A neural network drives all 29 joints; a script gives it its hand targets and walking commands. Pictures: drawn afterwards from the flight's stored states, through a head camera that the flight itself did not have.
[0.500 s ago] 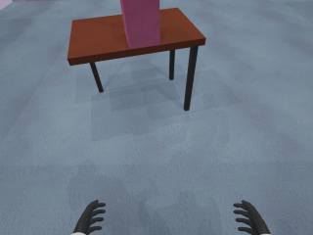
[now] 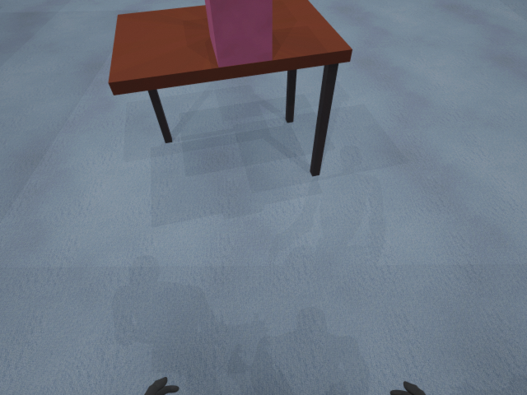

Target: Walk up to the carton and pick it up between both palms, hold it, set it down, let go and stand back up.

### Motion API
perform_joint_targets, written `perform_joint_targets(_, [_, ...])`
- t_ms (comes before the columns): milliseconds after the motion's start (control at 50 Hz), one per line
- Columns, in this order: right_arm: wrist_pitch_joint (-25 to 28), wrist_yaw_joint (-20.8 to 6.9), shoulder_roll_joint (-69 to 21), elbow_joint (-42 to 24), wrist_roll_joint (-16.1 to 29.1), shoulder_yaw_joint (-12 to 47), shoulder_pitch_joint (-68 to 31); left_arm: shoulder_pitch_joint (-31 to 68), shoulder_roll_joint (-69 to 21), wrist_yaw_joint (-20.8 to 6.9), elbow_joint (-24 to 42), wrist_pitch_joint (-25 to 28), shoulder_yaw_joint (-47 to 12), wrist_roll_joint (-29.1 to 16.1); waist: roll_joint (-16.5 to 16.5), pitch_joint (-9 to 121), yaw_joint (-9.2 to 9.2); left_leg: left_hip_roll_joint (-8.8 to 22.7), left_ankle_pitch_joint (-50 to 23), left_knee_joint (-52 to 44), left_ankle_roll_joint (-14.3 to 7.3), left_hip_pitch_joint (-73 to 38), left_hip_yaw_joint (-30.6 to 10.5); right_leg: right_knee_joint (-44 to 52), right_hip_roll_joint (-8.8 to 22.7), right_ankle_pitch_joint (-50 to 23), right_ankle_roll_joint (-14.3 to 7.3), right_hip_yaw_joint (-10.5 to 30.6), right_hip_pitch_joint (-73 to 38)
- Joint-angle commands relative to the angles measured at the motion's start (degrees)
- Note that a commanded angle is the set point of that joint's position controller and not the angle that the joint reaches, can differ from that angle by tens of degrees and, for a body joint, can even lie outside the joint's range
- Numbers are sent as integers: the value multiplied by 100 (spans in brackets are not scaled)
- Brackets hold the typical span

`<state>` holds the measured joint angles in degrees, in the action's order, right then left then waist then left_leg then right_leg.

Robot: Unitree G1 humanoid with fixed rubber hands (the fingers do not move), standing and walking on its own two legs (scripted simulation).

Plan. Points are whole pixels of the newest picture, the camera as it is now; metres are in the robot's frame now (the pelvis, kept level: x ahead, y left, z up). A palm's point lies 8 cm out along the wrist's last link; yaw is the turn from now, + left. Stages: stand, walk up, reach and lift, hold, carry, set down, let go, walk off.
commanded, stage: stand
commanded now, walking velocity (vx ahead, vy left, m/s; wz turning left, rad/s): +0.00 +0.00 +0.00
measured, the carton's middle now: (236, 3) +1.23 +0.13 +0.08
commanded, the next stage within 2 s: none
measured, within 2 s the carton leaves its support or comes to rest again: neither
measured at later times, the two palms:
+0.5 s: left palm out of the picture +0.07 +0.23 -0.13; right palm out of the picture +0.07 -0.22 -0.12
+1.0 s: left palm out of the picture +0.01 +0.21 -0.13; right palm out of the picture +0.01 -0.21 -0.13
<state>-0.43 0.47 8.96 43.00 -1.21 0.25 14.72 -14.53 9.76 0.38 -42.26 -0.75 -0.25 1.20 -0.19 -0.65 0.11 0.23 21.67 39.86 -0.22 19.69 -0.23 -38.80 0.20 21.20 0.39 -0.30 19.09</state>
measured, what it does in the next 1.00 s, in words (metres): stands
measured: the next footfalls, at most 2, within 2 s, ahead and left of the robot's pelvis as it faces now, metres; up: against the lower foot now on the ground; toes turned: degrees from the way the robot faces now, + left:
none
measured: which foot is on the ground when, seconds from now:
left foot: down 0.00-1.00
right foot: down 0.00-1.00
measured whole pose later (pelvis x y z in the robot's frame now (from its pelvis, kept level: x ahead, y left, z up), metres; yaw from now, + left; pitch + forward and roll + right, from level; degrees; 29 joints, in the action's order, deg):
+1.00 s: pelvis +0.01 +0.00 +0.02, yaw +0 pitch -2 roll +0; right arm -0.2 2.4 6.7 61.9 -0.7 -1.6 15.6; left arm -15.9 7.3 2.4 -61.2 -0.1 1.2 0.9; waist -0.1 -3.0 0.1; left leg 0.3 17.6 29.9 -0.2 10.6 0.3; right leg -29.1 0.3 17.1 0.4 0.0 10.3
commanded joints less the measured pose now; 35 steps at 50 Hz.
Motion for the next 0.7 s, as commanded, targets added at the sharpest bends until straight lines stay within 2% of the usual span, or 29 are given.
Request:
perform_joint_targets(0, [112,74,579,-373,-1,-190,50,-77,510,59,333,111,193,-1,129,271,-8,290,-1395,-806,-170,-95,-328,627,249,-1323,-245,245,-135])
perform_joint_targets(260, [112,124,605,52,18,-261,86,-179,529,119,-110,122,251,-15,69,306,-5,330,-1692,-895,-214,-313,-354,737,293,-1644,-266,286,-377])
perform_joint_targets(580, [101,194,532,900,39,-323,295,-390,458,204,-930,133,305,-22,103,55,-15,390,-1981,-1197,-232,-585,-370,1044,361,-1948,-279,336,-662])
perform_joint_targets(680, [95,208,489,1179,41,-326,353,-431,420,219,-1204,130,295,-28,24,-84,-5,399,-1958,-1325,-218,-650,-367,1176,381,-1967,-275,348,-729])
